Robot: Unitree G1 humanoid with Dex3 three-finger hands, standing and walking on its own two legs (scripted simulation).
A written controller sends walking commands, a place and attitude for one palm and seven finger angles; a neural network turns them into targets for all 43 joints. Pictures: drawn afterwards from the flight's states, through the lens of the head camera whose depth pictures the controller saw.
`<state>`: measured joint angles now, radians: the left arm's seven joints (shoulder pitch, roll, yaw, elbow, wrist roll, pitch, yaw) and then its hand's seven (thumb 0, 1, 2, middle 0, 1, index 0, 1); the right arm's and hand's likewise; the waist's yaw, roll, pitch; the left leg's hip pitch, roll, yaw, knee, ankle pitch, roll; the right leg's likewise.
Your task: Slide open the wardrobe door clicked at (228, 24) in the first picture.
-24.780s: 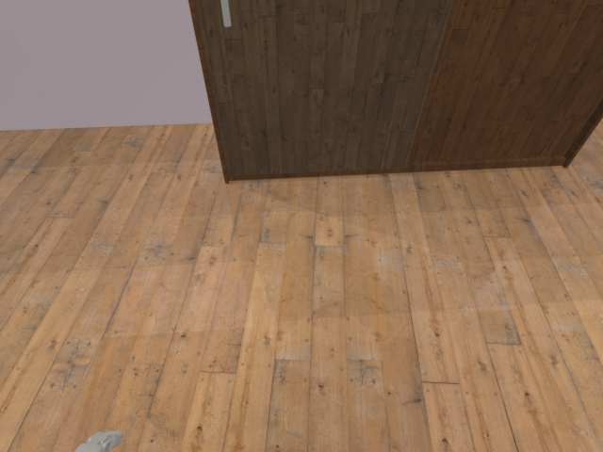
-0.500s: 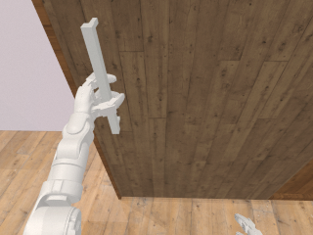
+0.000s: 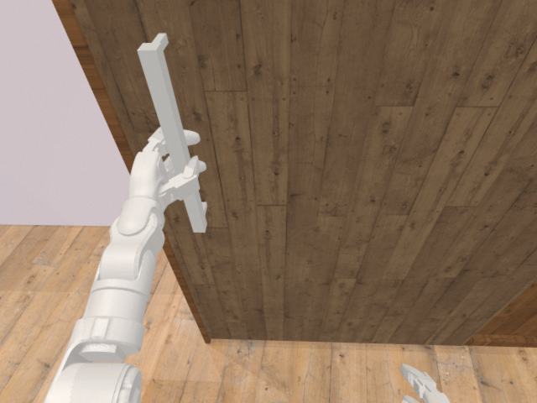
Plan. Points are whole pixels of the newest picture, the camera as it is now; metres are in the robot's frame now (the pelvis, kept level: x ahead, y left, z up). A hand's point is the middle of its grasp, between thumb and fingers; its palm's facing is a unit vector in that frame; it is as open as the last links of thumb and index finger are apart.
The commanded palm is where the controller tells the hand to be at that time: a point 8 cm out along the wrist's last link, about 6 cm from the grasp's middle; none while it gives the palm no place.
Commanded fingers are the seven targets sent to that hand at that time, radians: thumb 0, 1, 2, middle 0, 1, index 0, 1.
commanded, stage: grip the handle and tug to test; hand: left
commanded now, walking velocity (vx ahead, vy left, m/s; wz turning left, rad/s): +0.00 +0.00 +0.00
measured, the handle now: (184, 150) +0.45 +0.16 +0.16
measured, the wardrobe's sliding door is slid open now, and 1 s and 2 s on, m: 0.00 0.01 0.06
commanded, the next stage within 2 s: tug the door sideways, standing still in 0.36 s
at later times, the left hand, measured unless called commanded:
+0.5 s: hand (192, 179) +0.39 +0.14 +0.16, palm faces +0.04 -1.00 -0.01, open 6.0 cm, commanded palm +0.35 +0.18 +0.15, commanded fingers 0.00 0.90 0.90 -0.45 -1.40 -0.45 -1.40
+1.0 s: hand (197, 178) +0.39 +0.13 +0.16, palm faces +0.09 -1.00 -0.02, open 5.9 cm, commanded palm +0.36 +0.12 +0.15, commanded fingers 0.00 0.90 0.90 -0.45 -1.40 -0.45 -1.40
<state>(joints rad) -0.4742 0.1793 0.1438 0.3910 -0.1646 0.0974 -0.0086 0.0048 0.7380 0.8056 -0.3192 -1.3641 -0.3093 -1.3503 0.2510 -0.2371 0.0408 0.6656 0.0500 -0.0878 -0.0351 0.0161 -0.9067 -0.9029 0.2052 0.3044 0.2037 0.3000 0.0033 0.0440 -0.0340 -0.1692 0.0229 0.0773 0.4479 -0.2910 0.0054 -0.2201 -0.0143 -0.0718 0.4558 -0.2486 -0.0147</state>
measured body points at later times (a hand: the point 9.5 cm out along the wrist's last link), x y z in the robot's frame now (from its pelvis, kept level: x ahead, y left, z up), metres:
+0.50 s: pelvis +0.03 +0.00 +0.00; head +0.03 -0.01 +0.45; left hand +0.38 +0.19 +0.16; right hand +0.19 -0.23 -0.09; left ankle -0.03 +0.11 -0.74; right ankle -0.01 -0.11 -0.74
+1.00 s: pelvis +0.01 +0.01 +0.00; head +0.02 -0.01 +0.45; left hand +0.38 +0.18 +0.16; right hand +0.19 -0.20 -0.11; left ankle -0.04 +0.11 -0.74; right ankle -0.01 -0.11 -0.74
